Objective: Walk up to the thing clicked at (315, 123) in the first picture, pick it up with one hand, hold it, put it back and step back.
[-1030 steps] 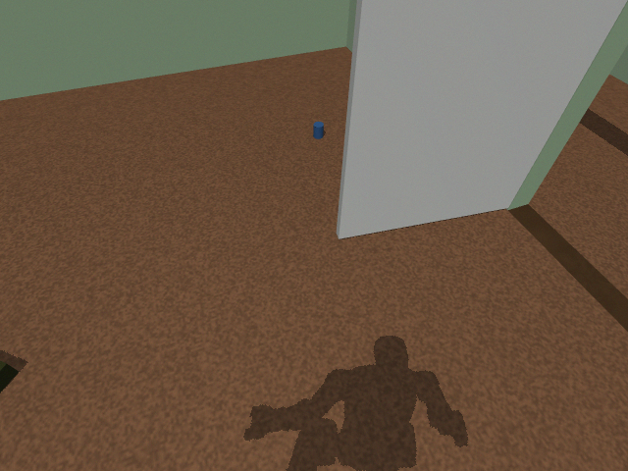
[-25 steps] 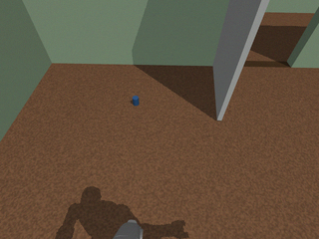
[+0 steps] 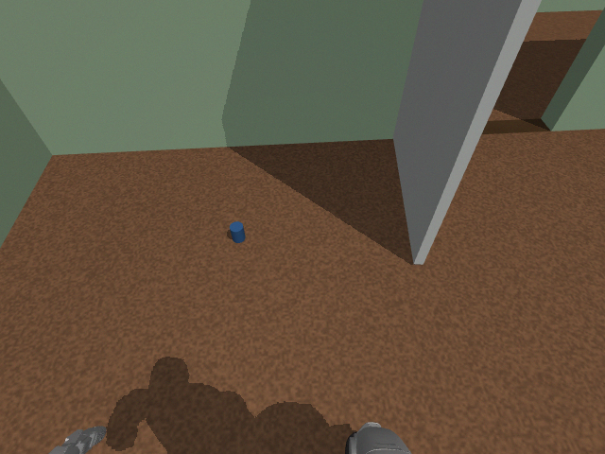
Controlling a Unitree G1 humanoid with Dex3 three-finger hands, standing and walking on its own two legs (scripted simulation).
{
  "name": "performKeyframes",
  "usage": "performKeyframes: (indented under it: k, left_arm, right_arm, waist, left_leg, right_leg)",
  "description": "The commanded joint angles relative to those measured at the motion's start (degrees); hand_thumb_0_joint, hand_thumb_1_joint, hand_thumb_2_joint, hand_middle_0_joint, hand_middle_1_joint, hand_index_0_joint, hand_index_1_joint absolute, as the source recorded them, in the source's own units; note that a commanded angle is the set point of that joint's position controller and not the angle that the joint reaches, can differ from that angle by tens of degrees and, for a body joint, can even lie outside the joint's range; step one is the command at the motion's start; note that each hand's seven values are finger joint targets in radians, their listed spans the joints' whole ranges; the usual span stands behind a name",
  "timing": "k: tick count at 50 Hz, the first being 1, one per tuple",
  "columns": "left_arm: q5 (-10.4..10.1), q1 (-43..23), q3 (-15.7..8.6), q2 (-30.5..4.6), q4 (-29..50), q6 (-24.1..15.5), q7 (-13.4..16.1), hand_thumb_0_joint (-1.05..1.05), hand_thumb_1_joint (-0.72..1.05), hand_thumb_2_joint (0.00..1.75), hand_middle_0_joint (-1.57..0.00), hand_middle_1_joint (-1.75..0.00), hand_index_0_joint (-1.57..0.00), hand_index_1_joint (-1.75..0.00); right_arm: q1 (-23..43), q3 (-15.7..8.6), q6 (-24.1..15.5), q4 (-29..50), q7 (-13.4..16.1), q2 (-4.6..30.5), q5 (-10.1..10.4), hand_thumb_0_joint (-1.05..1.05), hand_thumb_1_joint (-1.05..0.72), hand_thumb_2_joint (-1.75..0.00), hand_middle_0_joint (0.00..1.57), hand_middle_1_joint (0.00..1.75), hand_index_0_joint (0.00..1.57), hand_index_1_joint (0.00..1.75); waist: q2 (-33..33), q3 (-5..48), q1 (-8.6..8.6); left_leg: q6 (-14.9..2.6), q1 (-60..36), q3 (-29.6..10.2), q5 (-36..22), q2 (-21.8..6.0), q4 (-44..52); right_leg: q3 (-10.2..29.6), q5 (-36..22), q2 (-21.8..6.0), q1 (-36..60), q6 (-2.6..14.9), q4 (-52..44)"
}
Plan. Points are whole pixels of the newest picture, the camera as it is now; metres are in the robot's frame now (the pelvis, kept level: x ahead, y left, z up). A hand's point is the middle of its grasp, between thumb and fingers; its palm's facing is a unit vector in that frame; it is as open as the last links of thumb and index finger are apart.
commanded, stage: walk up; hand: left
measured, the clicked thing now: (237, 232) +1.02 +0.27 -0.72
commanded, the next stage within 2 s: none
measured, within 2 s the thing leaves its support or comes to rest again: neither
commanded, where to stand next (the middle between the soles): +0.65 +0.04 m, yaw +0 degrees
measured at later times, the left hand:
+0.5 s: hand (111, 409) +0.22 +0.31 -0.16, palm faces +0.01 -0.94 -0.34, open 7.4 cm
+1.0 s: hand (160, 245) +0.52 +0.29 -0.13, palm faces -0.12 -0.92 -0.36, open 7.4 cm
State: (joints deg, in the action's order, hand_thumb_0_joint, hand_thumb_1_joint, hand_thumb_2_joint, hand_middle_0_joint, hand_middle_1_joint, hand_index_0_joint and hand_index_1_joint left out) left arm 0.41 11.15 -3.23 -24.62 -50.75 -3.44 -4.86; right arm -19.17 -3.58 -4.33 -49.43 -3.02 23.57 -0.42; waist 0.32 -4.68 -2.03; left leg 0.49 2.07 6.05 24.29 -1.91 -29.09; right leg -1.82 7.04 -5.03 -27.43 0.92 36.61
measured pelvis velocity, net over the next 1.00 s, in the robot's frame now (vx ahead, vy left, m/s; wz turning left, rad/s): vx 0.40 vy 0.03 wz -0.04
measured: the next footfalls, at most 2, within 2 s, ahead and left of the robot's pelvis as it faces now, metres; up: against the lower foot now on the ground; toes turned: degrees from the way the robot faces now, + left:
right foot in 0.04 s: +0.18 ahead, -0.13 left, +0.00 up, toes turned -4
left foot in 0.46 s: +0.35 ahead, +0.15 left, +0.00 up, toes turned +7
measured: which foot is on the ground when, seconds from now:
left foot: down 0.00-0.06, up 0.08-0.44, down 0.46-1.00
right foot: up 0.00-0.02, down 0.04-0.50, up 0.52-0.98, down 1.00-1.00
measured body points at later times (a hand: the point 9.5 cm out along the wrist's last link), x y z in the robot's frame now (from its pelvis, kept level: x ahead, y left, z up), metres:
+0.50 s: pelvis +0.22 +0.03 -0.01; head +0.23 +0.06 +0.44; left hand +0.22 +0.36 -0.14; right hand +0.33 -0.29 -0.09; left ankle +0.31 +0.14 -0.73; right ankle +0.14 -0.13 -0.72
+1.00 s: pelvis +0.40 +0.03 +0.00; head +0.42 +0.02 +0.45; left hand +0.52 +0.34 -0.10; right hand +0.39 -0.29 -0.13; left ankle +0.31 +0.14 -0.73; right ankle +0.50 -0.08 -0.73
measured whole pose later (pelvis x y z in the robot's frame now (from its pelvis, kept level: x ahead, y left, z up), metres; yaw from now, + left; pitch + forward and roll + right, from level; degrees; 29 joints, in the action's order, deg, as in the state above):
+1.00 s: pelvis +0.40 +0.03 +0.00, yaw -2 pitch -3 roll +2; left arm 0.8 11.6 -2.6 -22.4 -50.1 -2.1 -4.3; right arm -23.2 -3.4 -3.5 -48.8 -1.9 23.1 -0.8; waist 0.1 -5.4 -2.7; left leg -0.7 2.2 9.1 25.0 -0.4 -30.1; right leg -2.1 8.1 -2.8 -22.4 2.0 32.9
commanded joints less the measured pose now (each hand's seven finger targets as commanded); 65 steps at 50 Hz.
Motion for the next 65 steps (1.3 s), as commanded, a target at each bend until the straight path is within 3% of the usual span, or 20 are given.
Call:
performKeyframes:
  k: [1, 2, 3, 4, 5, 10, 19, 22, 24, 25, 26, 30, 34, 44, 49, 50, 52, 53, 57, 65]
  left_arm:
    - [0.3, 10.2, -5.1, -11.8, 0.7, -1.6, 1.4, 0.0, 0.9, 0.9, -0.2, -0.3, -0.2, -0.3]
    - [0.8, 15.8, -6.5, -14.9, 0.1, -2.0, 2.1, 0.0, 0.9, 0.9, -0.2, -0.3, -0.2, -0.3]
    - [0.6, 15.9, -7.0, -19.1, 1.7, -2.6, 2.6, 0.0, 0.9, 0.9, -0.2, -0.3, -0.2, -0.3]
    - [-0.4, 14.2, -6.6, -19.9, 2.2, -2.6, 2.7, 0.0, 0.9, 0.9, -0.2, -0.3, -0.2, -0.3]
    - [-0.9, 11.8, -6.5, -19.3, 3.1, -2.4, 3.0, 0.0, 0.9, 0.9, -0.2, -0.3, -0.2, -0.3]
    - [-1.0, 5.3, -4.1, -12.5, 4.2, -3.2, 3.6, 0.0, 0.9, 0.9, -0.2, -0.3, -0.2, -0.3]
    - [0.2, 6.5, -4.4, -15.1, 6.4, -3.4, 3.0, 0.0, 0.9, 0.9, -0.2, -0.3, -0.2, -0.3]
    - [0.5, 5.2, -3.8, -14.1, 6.4, -2.8, 3.0, 0.0, 0.9, 0.9, -0.2, -0.3, -0.2, -0.3]
    - [0.2, 11.0, -1.4, -7.1, 6.5, -2.4, 3.0, 0.0, 0.9, 0.9, -0.2, -0.3, -0.2, -0.3]
    - [-0.4, 13.4, -1.4, -6.6, 6.0, -1.9, 3.2, 0.0, 0.9, 0.9, -0.2, -0.3, -0.2, -0.3]
    - [0.4, 11.0, -2.7, -13.2, 4.7, -1.2, 4.2, 0.0, 0.9, 0.9, -0.2, -0.3, -0.2, -0.3]
    - [-1.1, 12.2, -2.4, -11.7, 1.3, -0.6, 3.3, 0.0, 0.9, 0.9, -0.2, -0.3, -0.2, -0.3]
    - [-0.5, 10.5, -2.3, -9.9, 1.8, 0.3, 2.4, 0.0, 0.9, 0.9, -0.2, -0.3, -0.2, -0.3]
    - [0.1, -2.2, -1.9, -6.8, 6.4, 0.3, 1.0, 0.0, 0.9, 0.9, -0.2, -0.3, -0.2, -0.3]
    - [0.5, 5.8, -3.6, -9.6, 4.0, -1.0, 1.9, 0.0, 0.9, 0.9, -0.2, -0.3, -0.2, -0.3]
    - [0.9, 10.5, -4.8, -12.3, 2.6, -1.7, 2.5, 0.0, 0.9, 0.9, -0.2, -0.3, -0.2, -0.3]
    - [0.0, 12.6, -6.0, -17.5, 3.3, -1.6, 3.2, 0.0, 0.9, 0.9, -0.2, -0.3, -0.2, -0.3]
    - [-0.7, 10.9, -5.9, -17.0, 4.0, -1.3, 3.4, 0.0, 0.9, 0.9, -0.2, -0.3, -0.2, -0.3]
    - [-1.0, 5.0, -3.9, -11.8, 5.3, -1.6, 4.0, 0.0, 0.9, 0.9, -0.2, -0.3, -0.2, -0.3]
    - [0.8, 4.0, -4.6, -12.1, 8.5, -1.5, 2.7, 0.0, 0.9, 0.9, -0.2, -0.3, -0.2, -0.3]
  right_arm:
    - [3.1, -3.1, -1.1, 6.2, 1.0, 12.4, 0.3, 0.0, -0.9, -0.9, 0.2, 0.3, 0.2, 0.3]
    - [-0.6, -2.1, -1.1, 6.1, 0.9, 9.4, 0.4, 0.0, -0.9, -0.9, 0.2, 0.3, 0.2, 0.3]
    - [-3.8, -1.2, -0.7, 6.7, 0.8, 7.2, 0.6, 0.0, -0.9, -0.9, 0.2, 0.3, 0.2, 0.3]
    - [-1.5, -2.5, -0.2, 5.7, 1.5, 13.0, 0.4, 0.0, -0.9, -0.9, 0.2, 0.3, 0.2, 0.3]
    - [1.0, -2.7, -0.3, 5.2, 1.8, 14.3, 0.2, 0.0, -0.9, -0.9, 0.2, 0.3, 0.2, 0.3]
    - [-1.9, -2.5, 0.7, 2.5, 0.4, 10.7, 0.8, 0.0, -0.9, -0.9, 0.2, 0.3, 0.2, 0.3]
    - [7.7, -3.7, 0.3, 5.2, -1.7, 10.2, -0.7, 0.0, -0.9, -0.9, 0.2, 0.3, 0.2, 0.3]
    - [0.7, -4.7, -0.3, 2.4, -1.1, 11.2, -1.0, 0.0, -0.9, -0.9, 0.2, 0.3, 0.2, 0.3]
    - [-10.2, -6.6, -1.2, 0.1, 0.4, 17.4, -1.9, 0.0, -0.9, -0.9, 0.2, 0.3, 0.2, 0.3]
    - [-7.6, -6.8, -1.5, 2.5, 0.8, 20.4, -1.3, 0.0, -0.9, -0.9, 0.2, 0.3, 0.2, 0.3]
    - [-4.8, -6.8, -1.3, 3.2, 0.6, 20.7, 0.6, 0.0, -0.9, -0.9, 0.2, 0.3, 0.2, 0.3]
    - [0.8, -3.7, -2.0, 4.0, 1.5, 13.4, 0.7, 0.0, -0.9, -0.9, 0.2, 0.3, 0.2, 0.3]
    - [0.1, -4.0, -2.4, 4.7, 1.6, 13.6, 0.4, 0.0, -0.9, -0.9, 0.2, 0.3, 0.2, 0.3]
    - [-2.6, -4.1, -1.4, 5.4, 2.0, 13.5, 0.0, 0.0, -0.9, -0.9, 0.2, 0.3, 0.2, 0.3]
    - [-1.8, -3.3, -0.8, 6.8, 2.2, 12.6, -0.1, 0.0, -0.9, -0.9, 0.2, 0.3, 0.2, 0.3]
    - [-4.9, -2.0, -0.9, 6.9, 2.1, 9.0, 0.2, 0.0, -0.9, -0.9, 0.2, 0.3, 0.2, 0.3]
    - [-6.8, -2.0, -0.2, 6.2, 2.3, 11.2, 0.4, 0.0, -0.9, -0.9, 0.2, 0.3, 0.2, 0.3]
    - [-5.3, -2.4, 0.2, 5.3, 2.9, 13.5, 0.0, 0.0, -0.9, -0.9, 0.2, 0.3, 0.2, 0.3]
    - [-6.2, -2.1, 0.9, 2.4, 1.8, 10.9, 0.8, 0.0, -0.9, -0.9, 0.2, 0.3, 0.2, 0.3]
    - [-1.5, -2.9, 0.8, 2.8, 0.5, 10.5, -0.8, 0.0, -0.9, -0.9, 0.2, 0.3, 0.2, 0.3]
  waist:
    - [1.8, 7.6, 7.38]
    - [12.5, 11.0, 9.64]
    - [19.0, 10.8, 7.66]
    - [12.7, 8.6, 8.08]
    - [10.6, 5.7, 7.71]
    - [8.4, 0.5, 1.97]
    - [6.0, 1.4, 3.87]
    - [1.5, 4.6, -0.8]
    - [-18.6, 11.4, -5.01]
    - [-20.0, 9.0, -2.67]
    - [-12.5, 6.5, -2.68]
    - [-6.9, -0.6, 2.05]
    - [-9.0, 0.8, 1.49]
    - [-6.6, -0.8, -0.72]
    - [-0.2, 4.8, 4.44]
    - [8.3, 9.2, 6.0]
    - [14.2, 10.5, 7.13]
    - [11.0, 7.9, 6.77]
    - [6.8, 0.1, 2.1]
    - [8.6, -1.2, 3.26]
  left_leg:
    - [-8.08, 18.7, -3.3, -23.3, -7.7, -10.6]
    - [-6.13, 23.2, -0.4, -16.8, -2.7, -26.8]
    - [-3.69, 32.9, -2.0, 4.5, 3.5, -37.8]
    - [-2.88, 35.3, -6.6, 6.4, 1.9, -42.5]
    - [-2.95, 36.9, -8.4, 4.6, -0.2, -44.4]
    - [-2.66, 26.5, -9.3, -6.9, -2.7, -33.1]
    - [-0.63, 18.9, -4.6, -14.9, -4.2, -7.4]
    - [-1.9, 5.4, -1.2, -13.3, -0.9, -3.5]
    - [-6.59, -10.2, -17.2, 4.2, -9.6, 5.7]
    - [-11.26, -10.5, -43.3, 12.7, -21.9, 15.8]
    - [-14.32, -4.6, -45.6, 14.0, -24.3, 16.2]
    - [-4.86, 8.1, -16.7, -16.7, -13.3, 14.9]
    - [-10.07, 5.8, -11.6, -20.8, -13.0, 15.6]
    - [-9.07, 2.6, -5.1, -32.1, -12.2, 11.8]
    - [-8.64, 8.1, -5.1, -30.0, -10.7, -4.8]
    - [-6.67, 13.6, -2.5, -24.3, -6.3, -17.5]
    - [-3.34, 32.0, -3.6, 7.5, 2.8, -34.8]
    - [-3.17, 32.3, -6.8, 7.8, 0.3, -37.6]
    - [-2.51, 26.2, -10.4, -3.1, -2.0, -32.1]
    - [0.81, 25.3, -5.7, -8.9, -3.8, -15.9]
  right_leg:
    - [-2.4, 2.8, 4.0, 29.3, 2.74, -3.1]
    - [7.1, 14.5, -1.6, 34.5, 4.12, -9.8]
    - [33.5, 18.2, -16.8, 37.0, 9.26, -18.9]
    - [41.7, 16.6, -20.3, 35.3, 13.76, -21.4]
    - [40.7, 12.8, -20.0, 31.5, 15.92, -21.6]
    - [11.1, -4.5, -8.0, 14.9, 9.93, -20.8]
    - [6.7, 12.5, -9.7, 11.4, 10.78, -20.5]
    - [3.7, 9.0, -7.6, 6.9, 8.61, -10.0]
    - [-3.2, 8.6, 1.1, -4.1, 4.13, 20.8]
    - [-0.3, 22.5, 8.6, -15.4, 2.11, 29.2]
    - [5.8, 23.3, 4.0, -13.4, 2.79, 32.9]
    - [8.8, 10.6, 0.6, -5.2, 1.37, 26.1]
    - [5.6, 6.4, 0.5, -4.7, -0.71, 20.9]
    - [0.1, -0.1, 0.4, 0.2, 0.58, -0.3]
    - [0.2, 3.7, 3.1, 20.3, 3.21, -8.2]
    - [6.3, 7.2, -0.2, 29.0, 4.54, -11.7]
    - [37.3, 10.1, -18.5, 37.8, 14.07, -19.3]
    - [37.5, 9.4, -19.7, 33.3, 16.44, -19.4]
    - [15.0, 0.4, -8.8, 17.4, 7.92, -21.1]
    - [8.6, 18.5, -8.0, 11.6, 12.02, -25.5]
